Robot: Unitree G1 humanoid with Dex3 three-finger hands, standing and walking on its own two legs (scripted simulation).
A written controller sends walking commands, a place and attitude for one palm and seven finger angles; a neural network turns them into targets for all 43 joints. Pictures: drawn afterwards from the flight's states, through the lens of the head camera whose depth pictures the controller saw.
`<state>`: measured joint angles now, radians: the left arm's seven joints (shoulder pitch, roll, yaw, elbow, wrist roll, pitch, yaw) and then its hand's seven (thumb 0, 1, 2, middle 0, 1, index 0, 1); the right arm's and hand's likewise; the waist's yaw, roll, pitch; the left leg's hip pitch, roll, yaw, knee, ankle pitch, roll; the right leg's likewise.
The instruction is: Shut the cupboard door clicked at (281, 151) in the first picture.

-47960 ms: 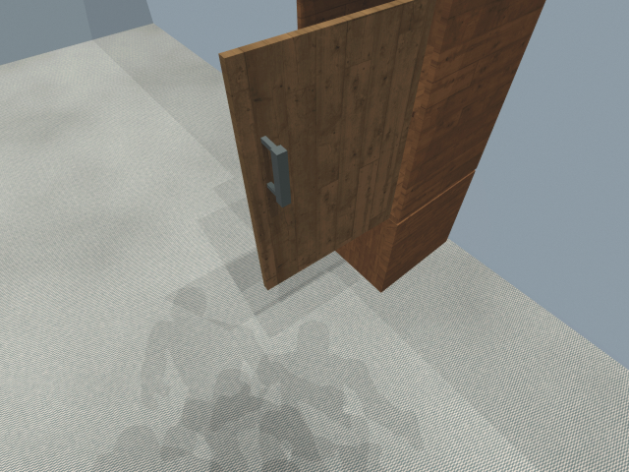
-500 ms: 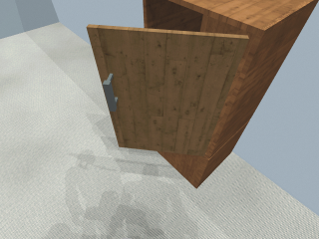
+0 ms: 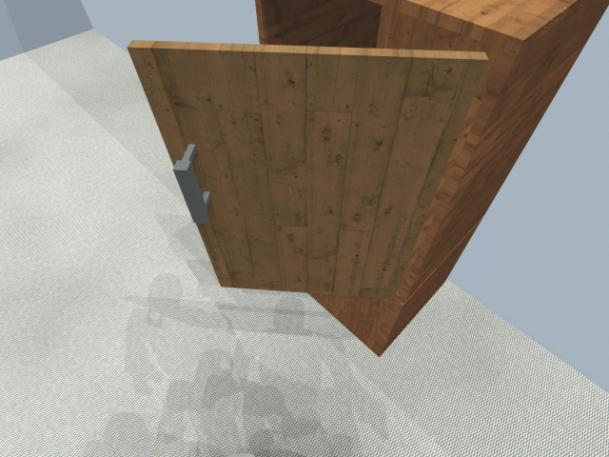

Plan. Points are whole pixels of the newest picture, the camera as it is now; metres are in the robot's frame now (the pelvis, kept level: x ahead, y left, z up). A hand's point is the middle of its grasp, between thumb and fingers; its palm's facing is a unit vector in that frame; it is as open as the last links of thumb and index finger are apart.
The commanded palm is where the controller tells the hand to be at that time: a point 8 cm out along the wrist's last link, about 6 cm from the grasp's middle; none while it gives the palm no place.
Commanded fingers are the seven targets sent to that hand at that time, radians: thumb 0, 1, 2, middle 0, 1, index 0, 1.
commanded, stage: come to a stop and stand still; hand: left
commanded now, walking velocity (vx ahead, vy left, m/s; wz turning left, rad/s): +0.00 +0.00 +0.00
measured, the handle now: (195, 184) +0.49 +0.20 +0.05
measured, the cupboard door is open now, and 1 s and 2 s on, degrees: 40 40 40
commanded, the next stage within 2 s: look again from close up in 0.42 s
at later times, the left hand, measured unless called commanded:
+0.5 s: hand out of the picture +0.00 +0.18 -0.16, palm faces +0.03 -0.97 -0.24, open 7.4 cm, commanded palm none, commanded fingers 0.00 0.90 0.90 -0.20 -0.30 -0.20 -0.30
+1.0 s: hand out of the picture -0.02 +0.17 -0.16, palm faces +0.05 -0.98 -0.20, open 7.4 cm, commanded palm none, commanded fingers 0.00 0.90 0.90 -0.20 -0.30 -0.20 -0.30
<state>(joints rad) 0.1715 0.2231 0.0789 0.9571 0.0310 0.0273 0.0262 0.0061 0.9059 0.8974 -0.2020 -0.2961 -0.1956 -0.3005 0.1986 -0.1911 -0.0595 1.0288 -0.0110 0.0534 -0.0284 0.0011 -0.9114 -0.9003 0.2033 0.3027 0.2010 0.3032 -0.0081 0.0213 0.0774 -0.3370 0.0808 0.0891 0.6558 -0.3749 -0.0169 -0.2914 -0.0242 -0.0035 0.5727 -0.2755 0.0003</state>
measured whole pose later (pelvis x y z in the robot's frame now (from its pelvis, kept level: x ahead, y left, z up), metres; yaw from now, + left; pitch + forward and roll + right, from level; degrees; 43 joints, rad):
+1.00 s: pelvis -0.02 +0.00 +0.01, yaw +1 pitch -2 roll +0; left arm 0.31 0.17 -0.01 1.08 0.01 -0.01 0.03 0.01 0.90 0.90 -0.20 -0.30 -0.20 -0.30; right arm 0.31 -0.17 0.01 1.10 -0.01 -0.01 -0.01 0.00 -0.91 -0.90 0.20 0.30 0.20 0.30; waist 0.00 -0.02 0.00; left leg -0.19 -0.01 0.04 0.44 -0.22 0.01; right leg -0.23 -0.04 -0.02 0.45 -0.20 0.02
